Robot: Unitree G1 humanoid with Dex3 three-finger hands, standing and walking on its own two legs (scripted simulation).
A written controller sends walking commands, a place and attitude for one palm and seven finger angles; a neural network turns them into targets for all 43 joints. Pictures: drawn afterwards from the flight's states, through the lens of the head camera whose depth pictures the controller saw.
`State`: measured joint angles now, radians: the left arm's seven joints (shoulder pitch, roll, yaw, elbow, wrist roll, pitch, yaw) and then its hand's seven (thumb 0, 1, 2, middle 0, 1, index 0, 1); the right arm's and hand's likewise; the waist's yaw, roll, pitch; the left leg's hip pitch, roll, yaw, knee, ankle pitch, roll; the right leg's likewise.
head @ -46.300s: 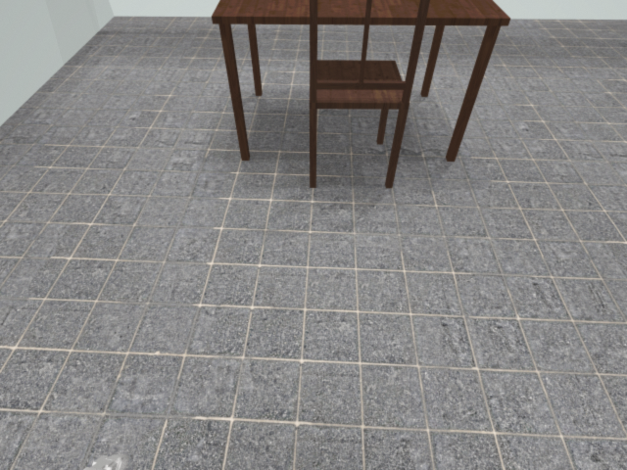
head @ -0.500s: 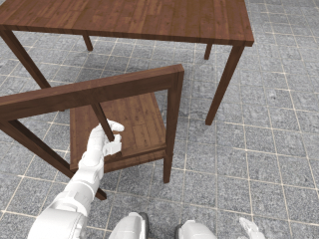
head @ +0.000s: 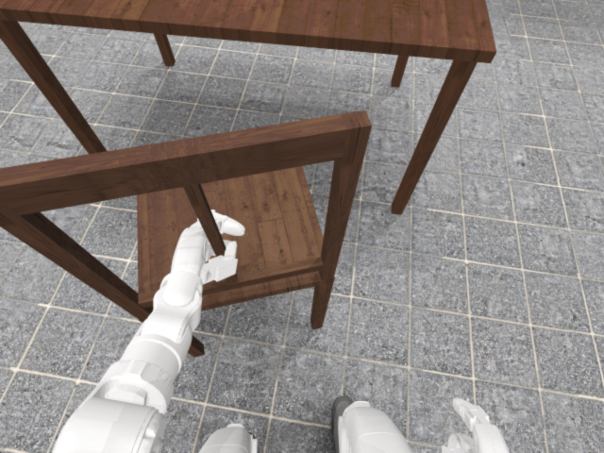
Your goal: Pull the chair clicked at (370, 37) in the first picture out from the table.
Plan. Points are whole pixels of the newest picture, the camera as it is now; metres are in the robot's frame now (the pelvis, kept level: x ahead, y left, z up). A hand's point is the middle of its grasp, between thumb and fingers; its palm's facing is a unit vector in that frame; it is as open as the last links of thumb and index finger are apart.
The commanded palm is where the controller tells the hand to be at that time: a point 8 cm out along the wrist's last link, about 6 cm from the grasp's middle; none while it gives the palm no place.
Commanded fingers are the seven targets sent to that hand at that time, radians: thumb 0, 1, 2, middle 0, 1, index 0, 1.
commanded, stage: step backward, pulling the chair out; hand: left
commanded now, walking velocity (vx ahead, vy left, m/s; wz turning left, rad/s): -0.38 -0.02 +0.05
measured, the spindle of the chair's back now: (216, 241) +0.40 +0.13 -0.05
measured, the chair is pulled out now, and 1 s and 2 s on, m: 0.33 0.47 0.54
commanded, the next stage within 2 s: stop walking, hand still on the chair in 1.76 s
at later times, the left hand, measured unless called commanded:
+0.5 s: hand (224, 302) +0.31 +0.11 -0.06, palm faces -0.01 -0.98 -0.19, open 5.0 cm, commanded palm +0.29 +0.16 -0.06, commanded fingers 0.00 0.90 0.90 -0.50 -1.45 -0.50 -1.45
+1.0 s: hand (218, 363) +0.23 +0.11 -0.06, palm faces -0.01 -0.98 -0.19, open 5.0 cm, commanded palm +0.22 +0.16 -0.05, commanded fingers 0.00 0.90 0.90 -0.50 -1.45 -0.50 -1.45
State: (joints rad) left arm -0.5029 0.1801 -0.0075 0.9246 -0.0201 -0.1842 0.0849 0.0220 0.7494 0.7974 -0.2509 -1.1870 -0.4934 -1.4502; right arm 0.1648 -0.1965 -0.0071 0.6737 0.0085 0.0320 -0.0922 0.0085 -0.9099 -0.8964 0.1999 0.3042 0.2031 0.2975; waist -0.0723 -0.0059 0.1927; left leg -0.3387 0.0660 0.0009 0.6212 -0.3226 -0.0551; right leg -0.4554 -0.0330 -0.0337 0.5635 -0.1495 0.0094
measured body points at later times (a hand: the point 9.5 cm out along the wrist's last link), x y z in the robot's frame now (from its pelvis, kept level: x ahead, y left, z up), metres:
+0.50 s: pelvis -0.06 -0.01 +0.00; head +0.03 -0.02 +0.44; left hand +0.31 +0.16 -0.04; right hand +0.02 -0.28 -0.14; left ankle -0.04 +0.13 -0.72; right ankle +0.02 -0.12 -0.73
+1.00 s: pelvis -0.13 -0.01 +0.00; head -0.06 -0.02 +0.44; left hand +0.22 +0.16 -0.04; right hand -0.03 -0.28 -0.13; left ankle -0.09 +0.12 -0.73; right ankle -0.01 -0.13 -0.72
